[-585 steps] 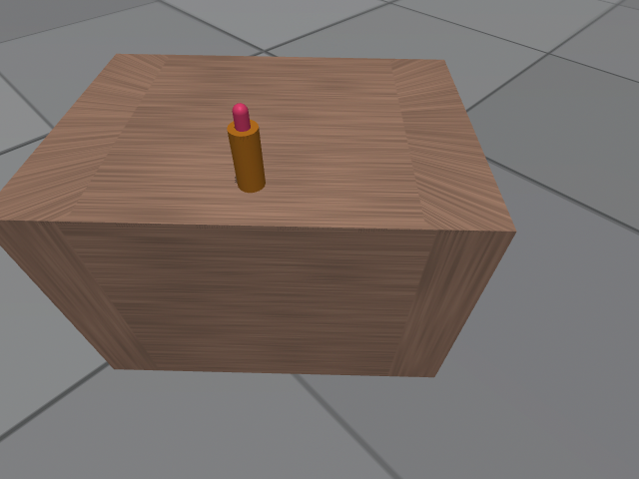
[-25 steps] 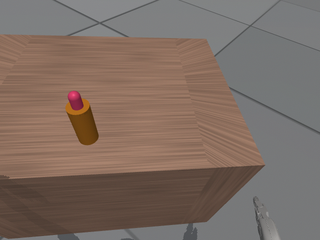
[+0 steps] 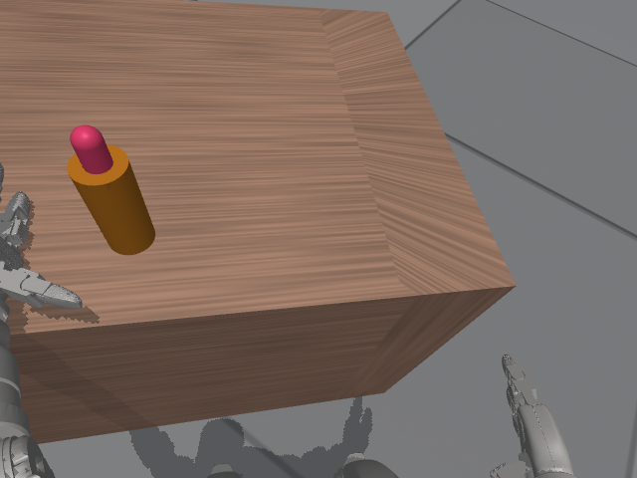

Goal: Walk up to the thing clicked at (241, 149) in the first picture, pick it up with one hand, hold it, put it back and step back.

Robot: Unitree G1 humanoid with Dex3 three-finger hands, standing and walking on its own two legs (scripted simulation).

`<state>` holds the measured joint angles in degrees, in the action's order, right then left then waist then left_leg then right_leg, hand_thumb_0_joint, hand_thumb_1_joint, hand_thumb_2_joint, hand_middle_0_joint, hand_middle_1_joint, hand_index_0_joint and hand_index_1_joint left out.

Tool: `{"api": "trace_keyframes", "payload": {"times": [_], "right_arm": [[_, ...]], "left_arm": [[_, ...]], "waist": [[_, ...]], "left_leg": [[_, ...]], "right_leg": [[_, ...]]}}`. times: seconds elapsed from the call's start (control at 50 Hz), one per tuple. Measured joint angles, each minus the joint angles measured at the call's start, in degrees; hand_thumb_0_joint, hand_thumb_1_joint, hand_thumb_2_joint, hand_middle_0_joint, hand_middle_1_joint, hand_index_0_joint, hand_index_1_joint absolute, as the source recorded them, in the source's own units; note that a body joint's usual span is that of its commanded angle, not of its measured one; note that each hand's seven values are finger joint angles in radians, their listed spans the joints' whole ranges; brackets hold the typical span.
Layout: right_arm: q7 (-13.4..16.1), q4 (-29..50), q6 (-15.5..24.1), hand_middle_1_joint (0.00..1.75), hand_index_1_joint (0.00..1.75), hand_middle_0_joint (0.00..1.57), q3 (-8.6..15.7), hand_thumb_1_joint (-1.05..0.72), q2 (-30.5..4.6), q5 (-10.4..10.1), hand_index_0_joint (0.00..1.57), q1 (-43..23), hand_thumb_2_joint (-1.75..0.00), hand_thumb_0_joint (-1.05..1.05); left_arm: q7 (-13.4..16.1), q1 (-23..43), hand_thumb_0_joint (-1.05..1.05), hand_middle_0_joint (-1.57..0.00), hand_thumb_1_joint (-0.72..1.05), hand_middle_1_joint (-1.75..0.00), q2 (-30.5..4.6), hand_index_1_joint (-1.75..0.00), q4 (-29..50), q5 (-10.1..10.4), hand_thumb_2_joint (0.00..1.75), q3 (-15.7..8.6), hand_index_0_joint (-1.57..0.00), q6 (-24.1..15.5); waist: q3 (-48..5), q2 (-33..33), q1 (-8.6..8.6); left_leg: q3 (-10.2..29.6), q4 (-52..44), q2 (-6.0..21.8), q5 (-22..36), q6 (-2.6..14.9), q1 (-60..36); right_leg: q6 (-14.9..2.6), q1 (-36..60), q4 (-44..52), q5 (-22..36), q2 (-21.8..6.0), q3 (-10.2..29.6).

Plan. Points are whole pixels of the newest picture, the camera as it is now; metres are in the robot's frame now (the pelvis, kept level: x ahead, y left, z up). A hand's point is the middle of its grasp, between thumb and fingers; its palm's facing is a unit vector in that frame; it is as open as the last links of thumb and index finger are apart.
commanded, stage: close in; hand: left
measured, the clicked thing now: (111, 191) +0.46 +0.21 +0.08
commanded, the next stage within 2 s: rest palm in 0.50 s
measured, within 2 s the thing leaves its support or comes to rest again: leaves its support in 1.86 s
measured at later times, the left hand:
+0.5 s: hand (92, 244) +0.41 +0.23 +0.04, palm faces +0.19 -0.98 +0.02, open 17.4 cm
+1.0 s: hand (110, 214) +0.45 +0.22 +0.05, palm faces +0.21 -0.98 +0.02, open 16.0 cm
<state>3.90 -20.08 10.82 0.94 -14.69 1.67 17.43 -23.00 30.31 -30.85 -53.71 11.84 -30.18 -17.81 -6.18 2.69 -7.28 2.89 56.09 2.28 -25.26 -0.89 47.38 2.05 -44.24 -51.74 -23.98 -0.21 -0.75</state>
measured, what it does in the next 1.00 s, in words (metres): stands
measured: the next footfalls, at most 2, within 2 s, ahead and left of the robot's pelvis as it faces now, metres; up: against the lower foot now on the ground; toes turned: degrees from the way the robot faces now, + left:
none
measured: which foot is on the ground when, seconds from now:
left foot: down 0.00-1.00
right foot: down 0.00-1.00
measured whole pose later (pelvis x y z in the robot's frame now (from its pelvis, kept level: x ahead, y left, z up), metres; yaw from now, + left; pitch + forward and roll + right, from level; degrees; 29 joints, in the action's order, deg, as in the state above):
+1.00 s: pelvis -0.01 -0.01 -0.01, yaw -1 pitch +17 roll -2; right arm 0.1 -3.2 0.3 2.4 -13.5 1.4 23.7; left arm -5.1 35.3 -23.0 -51.1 7.7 -23.3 -20.3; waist -6.9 1.3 -7.1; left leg 1.9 60.1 2.3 -26.5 -1.2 50.9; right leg 1.8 -49.2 -58.0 -26.1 -0.2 0.4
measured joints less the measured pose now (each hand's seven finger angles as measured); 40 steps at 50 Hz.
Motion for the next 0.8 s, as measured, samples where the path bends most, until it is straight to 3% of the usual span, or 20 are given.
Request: {"api": "trace_keyframes", "payload": {"times": [0.08,0.2,0.32,0.44,0.64,0.8], "right_arm": [[-1.3,2.6,-1.9,0.05,0.05,0.06,1.6,0.54,-0.2,0.5,0.06,2.1,-0.05,-0.01],[-2.0,5.3,-5.4,0.05,0.05,0.05,1.9,0.53,0.6,0.3,0.06,3.5,-0.05,-0.01],[-2.7,7.7,-7.0,0.05,0.05,0.05,1.0,0.52,1.7,-0.5,0.06,3.6,-0.05,-0.01],[-3.8,10.6,-7.4,0.05,0.05,0.06,0.7,0.53,2.0,-1.0,0.06,4.7,-0.05,-0.01],[-3.4,13.4,-8.3,0.05,0.05,0.06,1.5,0.53,0.8,-0.3,0.06,5.9,-0.05,-0.01],[-3.9,13.6,-9.5,0.05,0.05,0.05,2.5,0.53,0.9,-0.1,0.06,5.5,-0.05,-0.01]], "left_arm": [[4.7,-0.6,-0.02,-0.06,-0.56,-0.05,2.7,-0.05,3.4,-1.0,0.04,0.3,-0.06,-1.4],[9.8,-2.4,-0.02,-0.07,-0.54,-0.05,5.5,-0.04,7.7,-1.5,0.03,2.8,-0.07,-1.8],[10.7,-4.9,-0.01,-0.07,-0.53,-0.04,7.9,-0.03,8.3,-0.8,0.01,4.8,-0.08,-0.8],[11.4,-5.6,-0.01,-0.07,-0.52,-0.03,9.6,-0.01,10.1,-1.0,0.01,6.6,-0.08,-0.1],[14.6,-0.4,-0.01,-0.07,-0.52,-0.01,9.3,0.0,8.5,-3.1,0.0,8.7,-0.07,-0.6],[17.4,3.4,-0.01,-0.1,-0.58,-0.01,8.9,0.0,3.7,-3.7,0.01,6.8,-0.1,-2.0]], "waist": [[0.3,-0.3,-0.46],[-0.9,-2.1,0.6],[-3.2,-3.2,1.98],[-1.9,-2.4,2.89],[0.0,-1.3,1.14],[-0.4,-2.3,0.12]], "left_leg": [[-0.2,1.6,0.5,-0.9,-0.17,1.5],[-0.7,2.3,0.7,-1.8,-0.08,1.4],[-1.0,2.0,0.3,-2.4,0.01,0.0],[-0.7,2.4,-0.2,-2.1,-0.27,0.0],[-0.3,3.0,-0.1,-1.1,-0.67,1.2],[-1.0,3.5,0.2,-0.9,-0.39,2.5]], "right_leg": [[-0.13,-1.7,-1.5,-0.6,0.5,0.3],[-0.07,-1.9,-2.5,-1.5,0.6,0.7],[-0.01,-0.9,-3.1,-2.5,0.2,1.0],[-0.28,-1.1,-4.4,-2.9,-0.3,0.7],[-0.65,-2.4,-5.2,-2.1,-0.1,0.4],[-0.42,-4.0,-5.7,-1.6,0.2,1.2]]}}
